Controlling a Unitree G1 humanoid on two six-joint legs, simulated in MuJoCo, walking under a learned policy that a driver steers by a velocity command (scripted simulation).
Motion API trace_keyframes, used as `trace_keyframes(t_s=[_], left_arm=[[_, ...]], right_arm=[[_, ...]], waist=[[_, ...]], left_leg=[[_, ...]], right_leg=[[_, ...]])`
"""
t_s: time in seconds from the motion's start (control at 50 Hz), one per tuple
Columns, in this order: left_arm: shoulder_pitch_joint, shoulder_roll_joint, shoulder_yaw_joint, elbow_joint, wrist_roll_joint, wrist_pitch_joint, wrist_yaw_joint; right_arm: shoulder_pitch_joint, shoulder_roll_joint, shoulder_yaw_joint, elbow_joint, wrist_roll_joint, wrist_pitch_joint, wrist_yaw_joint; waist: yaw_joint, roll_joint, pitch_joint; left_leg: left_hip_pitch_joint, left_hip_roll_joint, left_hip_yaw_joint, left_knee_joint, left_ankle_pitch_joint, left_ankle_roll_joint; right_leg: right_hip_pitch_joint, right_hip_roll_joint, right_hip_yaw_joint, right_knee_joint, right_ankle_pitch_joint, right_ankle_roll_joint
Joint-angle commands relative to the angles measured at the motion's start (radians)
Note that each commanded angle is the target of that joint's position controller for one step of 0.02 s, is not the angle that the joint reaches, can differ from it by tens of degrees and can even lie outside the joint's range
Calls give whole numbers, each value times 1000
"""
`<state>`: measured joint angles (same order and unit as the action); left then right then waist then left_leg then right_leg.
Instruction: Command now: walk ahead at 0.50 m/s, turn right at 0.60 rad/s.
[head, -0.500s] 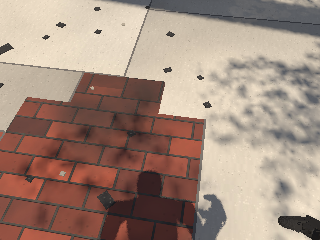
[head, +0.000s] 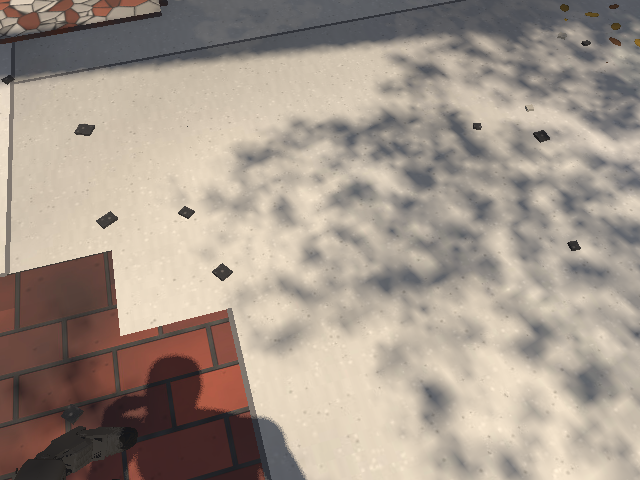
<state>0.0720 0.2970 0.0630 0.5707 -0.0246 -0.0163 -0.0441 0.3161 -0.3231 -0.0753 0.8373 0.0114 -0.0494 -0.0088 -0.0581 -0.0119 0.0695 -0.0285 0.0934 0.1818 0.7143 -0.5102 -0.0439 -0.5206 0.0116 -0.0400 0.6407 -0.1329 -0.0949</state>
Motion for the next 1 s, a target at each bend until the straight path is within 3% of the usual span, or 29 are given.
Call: trace_keyframes(t_s=[0.02, 0.04, 0.06, 0.08, 0.12, 0.16, 0.22, 0.28, 0.32, 0.38, 0.42, 0.44, 0.46, 0.48, 0.5, 0.52, 0.54, 0.56, 0.58, 0.62, 0.72, 0.78, 0.86, 0.9, 0.92, 0.94, 0.96, 0.98, 1.0], left_arm=[[349, 238, 78, -9, -2, -19, 12], [314, 196, 63, 4, 5, -34, 9], [258, 175, 55, 4, 4, -40, 10], [199, 152, 48, -5, 10, -41, 13], [151, 132, 39, -18, 24, -44, 21], [166, 139, 40, 0, 17, -50, 33], [210, 162, 46, 29, 11, -45, 52], [253, 170, 49, 55, 4, -36, 61], [288, 175, 51, 76, -1, -32, 62], [304, 160, 49, 95, -4, -23, 66], [288, 155, 49, 100, 1, -16, 68], [284, 126, 40, 101, 5, -15, 66], [289, 73, 18, 93, 15, -18, 61], [416, 18, 0, 82, -3, -26, 62], [450, 61, -1, 91, -12, -34, 63], [358, 137, 18, 94, -17, -34, 61], [266, 147, 20, 77, -7, -33, 61], [205, 136, 19, 59, 7, -38, 60], [189, 121, 21, 56, 13, -40, 55], [214, 79, 11, 66, 10, -39, 47], [87, 26, -17, 34, 23, -51, 36], [-7, 22, -22, 19, 14, -61, 24], [-88, 45, -15, -11, 5, -66, 9], [-54, 70, -4, -6, 7, -69, 6], [31, 94, 10, 20, 12, -68, 8], [169, 139, 34, 64, 16, -64, 15], [345, 217, 56, 93, 20, -54, 26], [363, 284, 66, 108, 13, -50, 19], [354, 186, 41, 98, 1, -51, 16]], right_arm=[[-61, -116, 1, -153, 3, -68, 17], [-131, -141, -6, -180, 31, -84, 23], [-136, -127, 0, -173, 15, -92, 16], [-129, -128, -5, -165, -10, -91, 10], [-100, -125, -9, -157, -21, -71, 11], [-108, -97, -2, -157, -29, -53, 10], [-220, -60, 13, -188, -31, -46, 10], [-330, -37, 24, -212, -21, -54, 22], [-376, -48, 22, -228, -10, -62, 31], [-376, -83, 7, -235, -5, -72, 39], [-302, -101, -5, -218, -4, -79, 39], [-213, -116, -18, -193, -11, -84, 34], [-88, -152, -30, -180, -30, -89, 28], [40, -237, -53, -151, -47, -80, 26], [78, -190, -48, -124, -15, -73, 39], [30, -117, -27, -133, 0, -68, 38], [-23, -90, -17, -142, -8, -60, 34], [-59, -73, -10, -138, -15, -55, 33], [-77, -53, -1, -134, -23, -56, 30], [-81, -44, 4, -122, -19, -60, 29], [-43, -114, -12, -87, 0, -57, 23], [4, -133, -13, -61, 9, -46, 21], [65, -149, -15, -23, 18, -27, 19], [60, -165, -19, -14, 19, -15, 14], [40, -168, -19, -16, 20, -10, 10], [46, -144, -10, -20, 12, -8, 6], [47, -92, 13, -53, -22, -13, -1], [151, 3, 42, -75, -21, -35, 6], [80, -100, 20, -71, -2, -55, 14]], waist=[[182, -137, -417], [173, -107, -267], [127, -22, -190], [87, -9, -146], [42, -39, -130], [37, -30, -113], [71, -35, -74], [115, -56, -59], [133, -64, -52], [121, -85, -54], [81, -119, -68], [39, -116, -112], [-16, -67, -234], [1, 182, -389], [-1, 309, -389], [-20, 187, -240], [-17, 108, -149], [-2, 78, -78], [23, 85, -54], [49, 119, -62], [21, 87, -47], [-14, 87, -37], [-22, 95, -16], [17, 103, -36], [72, 97, -88], [131, 77, -182], [192, -56, -325], [120, -309, -408], [159, -192, -358]], left_leg=[[-757, -89, -283, 675, -68, 34], [-814, -53, -268, 638, 36, 53], [-766, -12, -267, 554, 120, 57], [-699, 13, -268, 473, 169, 47], [-606, 28, -270, 408, 217, 26], [-588, 18, -248, 333, 254, -6], [-595, -12, -239, 127, 434, -35], [-512, -63, -232, -83, 589, -34], [-479, -82, -243, -145, 614, -26], [-457, -89, -274, -216, 536, 4], [-378, -91, -256, -239, 460, 38], [-250, -92, -233, -276, 472, 67], [-24, 16, -321, -246, 463, 127], [342, 227, -716, -284, 286, 287], [384, 309, -1000, -405, 46, 337], [270, 278, -905, -431, -53, 299], [148, 237, -765, -439, 16, 267], [34, 196, -666, -463, 128, 262], [-34, 162, -592, -484, 222, 252], [-91, 127, -507, -519, 340, 255], [-108, 113, -358, -573, 508, 268], [-112, 94, -292, -568, 529, 243], [-21, 146, -304, -530, 550, 220], [19, 159, -296, -465, 670, 199], [22, 133, -247, -363, 821, 177], [-32, 86, -193, -186, 887, 146], [-230, 33, -135, 133, 619, 101], [-604, -136, -163, 430, -17, 47], [-729, -86, -271, 531, -53, 56]], right_leg=[[909, -333, 842, -341, -317, -291], [796, -307, 703, -357, -242, -250], [652, -262, 592, -354, -127, -220], [531, -226, 508, -360, -7, -200], [410, -192, 445, -398, 124, -202], [341, -171, 382, -412, 218, -209], [295, -123, 317, -411, 206, -175], [264, -91, 303, -396, 108, -131], [281, -109, 345, -375, 65, -122], [372, -142, 434, -291, 38, -105], [404, -153, 461, -228, 93, -87], [398, -116, 434, -147, 168, -63], [328, -66, 377, 64, 136, -29], [5, 75, 240, 411, -135, 55], [-177, 72, 234, 589, -450, 75], [-249, 23, 253, 658, -381, 77], [-243, -12, 211, 655, -311, 77], [-233, -38, 191, 600, -261, 75], [-195, -70, 185, 543, -221, 71], [-132, -93, 152, 464, -194, 76], [-116, -110, 94, 167, 0, 100], [-41, -80, 62, 5, 134, 105], [-22, -60, 60, -93, 109, 76], [56, -40, 42, -136, 56, 46], [177, -15, 13, -168, 59, 22], [381, -9, 12, -167, 65, -9], [662, -199, 249, -136, 104, -80], [908, -365, 715, -265, -138, -236], [880, -348, 763, -333, -282, -217]])
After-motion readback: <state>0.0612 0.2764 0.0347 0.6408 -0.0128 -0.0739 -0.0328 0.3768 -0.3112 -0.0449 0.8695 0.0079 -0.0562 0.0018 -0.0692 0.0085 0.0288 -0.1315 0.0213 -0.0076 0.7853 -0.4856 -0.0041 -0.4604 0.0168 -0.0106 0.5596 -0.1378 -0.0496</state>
